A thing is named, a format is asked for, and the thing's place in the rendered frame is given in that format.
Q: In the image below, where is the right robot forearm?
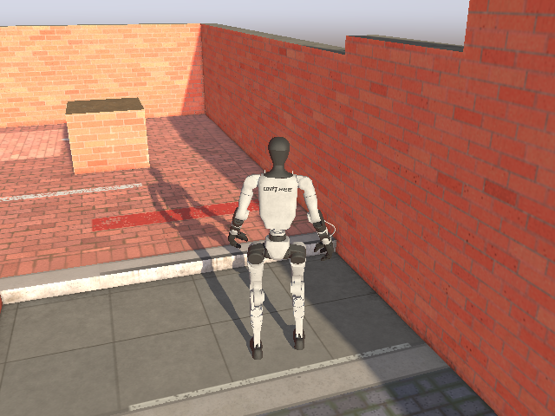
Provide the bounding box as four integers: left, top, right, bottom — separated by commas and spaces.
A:
313, 210, 331, 245

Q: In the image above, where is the right robot hand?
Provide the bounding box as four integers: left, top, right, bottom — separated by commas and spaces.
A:
314, 240, 334, 261

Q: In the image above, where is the robot right upper arm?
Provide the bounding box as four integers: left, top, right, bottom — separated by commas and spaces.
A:
297, 175, 321, 224

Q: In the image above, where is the left robot forearm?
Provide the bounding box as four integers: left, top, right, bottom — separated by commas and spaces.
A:
229, 207, 244, 235

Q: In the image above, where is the robot torso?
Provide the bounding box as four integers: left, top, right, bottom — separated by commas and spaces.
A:
258, 170, 298, 260

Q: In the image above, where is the left robot hand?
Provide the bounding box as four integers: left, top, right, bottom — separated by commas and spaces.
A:
228, 232, 248, 248

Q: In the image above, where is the robot left shin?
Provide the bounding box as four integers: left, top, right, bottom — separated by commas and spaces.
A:
250, 290, 263, 348

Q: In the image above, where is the robot left upper arm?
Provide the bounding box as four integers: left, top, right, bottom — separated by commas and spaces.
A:
235, 174, 260, 221

